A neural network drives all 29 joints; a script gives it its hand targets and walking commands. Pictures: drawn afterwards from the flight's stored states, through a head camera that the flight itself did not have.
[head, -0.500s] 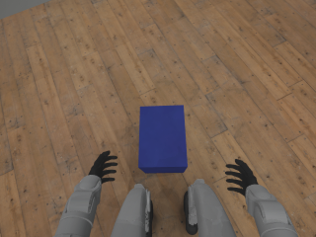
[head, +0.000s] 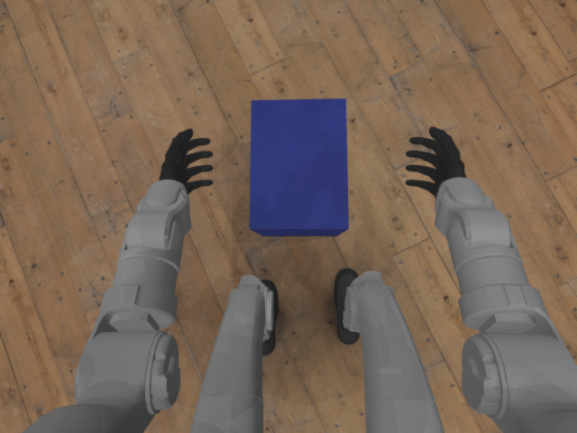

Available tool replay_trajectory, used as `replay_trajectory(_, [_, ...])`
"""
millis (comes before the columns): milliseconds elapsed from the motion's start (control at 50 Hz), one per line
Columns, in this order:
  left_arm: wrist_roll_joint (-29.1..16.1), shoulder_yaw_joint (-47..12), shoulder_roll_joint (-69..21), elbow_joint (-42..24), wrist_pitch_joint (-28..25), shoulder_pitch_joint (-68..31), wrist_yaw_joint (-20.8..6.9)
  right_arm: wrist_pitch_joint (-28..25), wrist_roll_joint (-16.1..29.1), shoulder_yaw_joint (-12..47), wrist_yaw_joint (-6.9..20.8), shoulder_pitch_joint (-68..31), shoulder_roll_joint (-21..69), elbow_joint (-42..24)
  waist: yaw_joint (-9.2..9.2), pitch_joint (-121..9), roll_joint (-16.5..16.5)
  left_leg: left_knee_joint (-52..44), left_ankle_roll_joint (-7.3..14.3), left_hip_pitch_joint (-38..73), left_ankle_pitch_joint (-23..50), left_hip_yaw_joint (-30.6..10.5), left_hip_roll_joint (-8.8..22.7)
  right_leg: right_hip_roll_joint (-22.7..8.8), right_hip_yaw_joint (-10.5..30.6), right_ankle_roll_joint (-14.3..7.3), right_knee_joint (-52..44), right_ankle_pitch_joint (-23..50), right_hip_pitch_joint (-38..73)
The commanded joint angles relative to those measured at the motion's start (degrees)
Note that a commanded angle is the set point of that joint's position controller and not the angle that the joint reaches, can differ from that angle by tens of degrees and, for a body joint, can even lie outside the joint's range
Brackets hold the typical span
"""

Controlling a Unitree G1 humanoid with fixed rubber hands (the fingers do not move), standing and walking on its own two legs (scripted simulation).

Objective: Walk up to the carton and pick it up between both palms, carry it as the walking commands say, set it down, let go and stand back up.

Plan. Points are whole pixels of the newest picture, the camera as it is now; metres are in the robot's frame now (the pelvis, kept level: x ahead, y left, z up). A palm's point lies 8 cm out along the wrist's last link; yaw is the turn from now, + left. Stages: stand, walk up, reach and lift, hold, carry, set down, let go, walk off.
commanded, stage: reach and lift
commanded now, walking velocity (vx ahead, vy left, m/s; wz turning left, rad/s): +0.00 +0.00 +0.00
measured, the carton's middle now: (299, 176) +0.51 +0.02 -0.52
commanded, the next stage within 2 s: none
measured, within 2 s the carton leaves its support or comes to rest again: neither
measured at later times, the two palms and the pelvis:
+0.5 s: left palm (180, 124) +0.52 +0.21 -0.16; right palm (431, 120) +0.51 -0.19 -0.17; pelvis +0.03 +0.00 +0.00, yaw +1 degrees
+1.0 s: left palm (213, 163) +0.49 +0.19 -0.32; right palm (402, 160) +0.49 -0.18 -0.32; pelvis -0.03 -0.01 -0.15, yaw +3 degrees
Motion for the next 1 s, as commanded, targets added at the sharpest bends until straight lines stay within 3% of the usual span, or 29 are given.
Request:
replay_trajectory(0, [-3.4,1.33,9.99,-10.08,-6.51,-27.24,1.33,-6.83,-0.34,-4.95,-1.43,-23.99,-10.54,-8.49,-2.56,-72.81,1.79,-8.22,-0.28,18.21,0.14,1.55,-3.56,3.2,0.04,0.44,-5.36,2.0,30.88])
replay_trajectory(20, [-3.54,1.81,11.68,-10.46,-7.77,-28.77,1.3,-7.6,-0.39,-3.74,-1.38,-26.28,-9.61,-7.96,-1.54,-71.91,-1.08,-8.46,-0.25,15.29,0.58,1.6,-3.77,3.12,0.44,0.55,-5.68,1.34,31.63])
replay_trajectory(60, [-5.16,-0.23,10.88,-5.9,-8.6,-30.71,1.35,-9.19,-0.13,-3.49,-1.47,-29.53,-10.06,-5.01,-3.21,-72.91,-1.23,-7.76,0.19,14.63,-0.23,0.74,-3.42,2.83,-0.31,0.68,-4.28,1.86,30.58])
replay_trajectory(100, [-4.11,1.46,12.37,-1.0,-10.09,-32.84,0.95,-10.09,-0.21,-2.53,-1.27,-30.49,-8.48,1.12,-0.96,-68.87,-1.14,-7.77,-0.02,9.16,-0.94,1.55,-3.72,2.59,0.38,0.99,-3.94,1.93,27.84])
replay_trajectory(160, [-4.04,2.05,13.38,-1.1,-11.98,-31.66,0.3,-12.25,0.77,-2.91,-1.58,-30.74,-9.76,-0.9,-1.75,-78.73,-0.47,-5.07,-0.55,10.64,4.74,1.65,-3.97,2.78,1.02,0.97,-1.84,8.05,32.49])
replay_trajectory(180, [-3.08,2.91,14.9,-0.04,-12.39,-28.45,0.03,-12.73,1.53,-1.98,-1.57,-29.38,-8.4,-1.59,0.7,-82.33,0.44,-6.04,-0.47,12.68,7.97,1.35,-4.19,2.92,1.42,1.03,-1.66,11.48,36.43])
replay_trajectory(200, [-3.25,3.76,14.66,4.5,-13.25,-30.42,-0.21,-13.61,0.55,-2.38,-1.93,-31.5,-10.51,0.43,-0.43,-79.53,-1.07,-4.7,-0.27,7.58,6.2,1.63,-4.22,2.54,2.19,1.46,-1.17,11.25,35.03])
replay_trajectory(220, [-1.98,4.36,15.59,0.31,-13.73,-27.57,-0.64,-13.56,1.43,-2.46,-1.69,-30.33,-9.64,-3.44,1.29,-86.33,0.11,-5.13,-0.29,11.77,11.49,1.45,-4.51,3.09,1.92,1.66,-0.63,17.24,38.88])
replay_trajectory(240, [-2.16,4.08,16.3,1.63,-14.19,-27.95,-0.38,-14.52,0.1,-3.85,-1.64,-29.62,-11.39,-1.56,0.05,-85.88,-0.25,-5.07,-0.55,9.67,14.17,0.51,-4.31,3.24,2.15,1.46,0.29,20.96,38.32])
replay_trajectory(340, [-0.88,5.25,18.16,-7.69,-16.78,-25.86,-0.66,-16.17,1.22,-3.1,-0.78,-26.22,-11.47,-10.14,1.41,-100.54,-0.26,-3.52,0.11,14.21,26.74,0.51,-5.53,3.76,3.48,1.19,2.36,35.94,49.3])
replay_trajectory(400, [-1.73,4.62,17.58,-13.34,-16.15,-25.98,-0.68,-15.87,1.71,-3.14,-0.65,-26.27,-12.48,-14.1,0.0,-109.91,-1.35,-2.63,0.33,19.85,35.18,-0.14,-5.8,3.97,2.71,1.8,3.99,45.4,55.52])
replay_trajectory(420, [-3.01,3.35,15.73,-14.9,-16.43,-26.69,-0.55,-16.14,1.7,-4.11,-0.48,-24.95,-13.26,-12.41,-0.51,-108.5,1.91,-1.37,-0.28,22.57,38.07,-0.5,-5.98,3.83,2.6,1.14,4.25,44.03,51.35])
replay_trajectory(480, [-6.97,-1.11,15.71,-22.11,-15.49,-32.32,-0.46,-16.23,3.39,-5.26,-1.24,-28.86,-16.01,-19.88,-4.75,-119.81,3.65,3.62,-0.29,36.62,46.26,-3.09,-5.23,3.99,1.33,1.64,5.9,44.85,47.39])
replay_trajectory(500, [-7.01,-1.06,15.96,-17.42,-14.92,-32.25,0.0,-16.06,3.7,-5.69,-1.2,-27.71,-15.38,-15.59,-5.4,-115.39,4.53,6.39,0.07,39.63,48.8,-4.75,-4.63,4.34,0.59,1.88,7.12,40.5,36.37])
replay_trajectory(540, [-10.38,-1.62,15.51,-27.93,-15.81,-38.45,1.34,-17.37,5.39,-7.06,-1.26,-30.84,-16.81,-24.23,-8.14,-123.38,8.38,10.88,-0.89,52.51,59.66,-7.67,-3.39,5.21,-0.29,-0.41,7.17,40.98,25.01])
replay_trajectory(600, [-7.68,0.71,15.91,-17.06,-15.27,-35.69,2.33,-18.2,4.38,-8.09,-0.21,-31.7,-16.5,-17.94,-6.88,-114.86,5.23,13.58,-0.14,41.03,45.3,-7.13,-3.37,5.42,-1.1,1.01,12.04,31.51,19.46])
replay_trajectory(620, [-7.59,1.11,17.72,-23.07,-14.9,-37.67,2.97,-17.28,5.09,-7.08,-0.19,-33.52,-17.34,-22.54,-4.61,-124.2,4.06,12.87,-0.69,41.96,44.67,-5.8,-4.36,5.73,-1.18,1.96,13.26,32.48,26.36])
replay_trajectory(640, [-7.71,1.49,16.37,-14.63,-13.82,-34.93,3.13,-16.73,4.42,-5.89,-0.12,-32.32,-16.68,-14.5,-4.38,-113.64,2.24,12.68,-0.66,31.46,36.31,-5.26,-3.83,5.16,-0.71,1.85,14.47,27.88,23.56])
replay_trajectory(660, [-6.77,1.36,17.62,-17.32,-13.67,-35.23,3.5,-16.22,4.63,-5.55,-0.34,-32.71,-16.85,-17.31,-3.45,-117.32,1.77,12.33,-1.03,27.95,31.58,-3.4,-4.64,5.1,-0.54,2.47,15.63,28.33,30.11])
replay_trajectory(720, [-3.09,4.53,17.78,-4.57,-13.21,-33.12,2.93,-15.49,1.45,-6.4,-0.67,-31.83,-14.01,-7.1,-2.74,-103.7,-1.61,13.23,-0.97,8.56,21.31,-1.38,-5.52,4.71,0.01,3.07,19.61,28.46,31.79])
replay_trajectory(740, [-2.5,4.57,18.04,2.74,-13.12,-32.99,2.26,-15.18,1.55,-5.07,-0.93,-33.78,-12.02,-2.69,-0.43,-96.57,-2.17,14.25,-0.54,2.25,17.36,-0.72,-5.82,4.4,0.45,3.58,20.97,25.4,28.64])
replay_trajectory(760, [-2.69,3.96,16.94,3.14,-13.84,-34.06,2.17,-15.97,0.5,-6.16,-1.22,-33.46,-13.23,-1.56,-2.74,-94.73,-0.93,14.73,-0.94,-0.57,12.18,-0.08,-5.47,4.38,-0.06,3.5,21.6,21.44,27.64])
replay_trajectory(780, [-2.86,3.67,18.58,-2.63,-14.26,-37.41,2.23,-15.72,1.27,-5.93,-1.71,-37.22,-13.69,-6.74,-1.28,-103.0,-0.17,15.65,-1.13,2.83,13.32,0.5,-5.93,4.39,-0.25,3.89,22.7,21.92,30.91])
replay_trajectory(840, [-6.54,-0.71,19.0,2.5,-14.36,-45.3,2.02,-15.0,3.08,-4.3,-2.28,-41.6,-13.82,0.94,-3.42,-96.16,1.9,19.66,-1.15,2.23,7.76,1.44,-5.35,4.58,-1.76,3.61,24.98,12.46,20.38])
replay_trajectory(860, [-6.12,0.58,20.69,-2.84,-14.52,-49.99,2.21,-14.88,3.84,-3.94,-2.53,-45.87,-14.76,-3.32,-2.16,-100.64,1.13,20.49,-1.36,3.66,7.94,2.45,-5.07,4.64,-1.89,3.57,25.88,12.43,21.66])
replay_trajectory(880, [-8.13,-1.47,20.08,-2.06,-14.17,-52.28,2.44,-14.6,4.64,-3.72,-3.0,-47.35,-16.69,-2.87,-3.85,-99.78,3.07,22.29,-1.62,2.1,7.28,3.01,-4.95,4.49,-1.69,3.21,27.17,11.84,20.24])
replay_trajectory(940, [-9.54,-0.81,26.01,-7.98,-13.83,-60.73,3.58,-13.74,6.7,-3.26,-4.8,-54.63,-19.51,-6.87,-2.69,-108.76,2.06,24.94,-0.89,4.84,4.08,3.96,-4.94,4.49,-2.16,3.3,29.26,7.13,21.66])
replay_trajectory(960, [-9.22,-0.66,27.07,-2.48,-13.15,-60.82,4.03,-13.13,7.73,-2.51,-5.28,-54.91,-19.33,-1.12,-1.66,-100.26,2.44,25.95,-0.48,-1.3,-1.41,4.08,-4.28,4.0,-1.35,2.65,30.38,1.55,16.42])
replay_trajectory(980, [-10.06,0.08,27.69,-8.39,-12.73,-63.21,4.43,-12.81,7.88,-2.99,-5.91,-58.36,-20.68,-8.65,-1.21,-107.82,2.21,26.34,-0.33,2.67,-0.55,4.16,-4.4,3.79,-1.7,3.07,30.91,1.26,19.97])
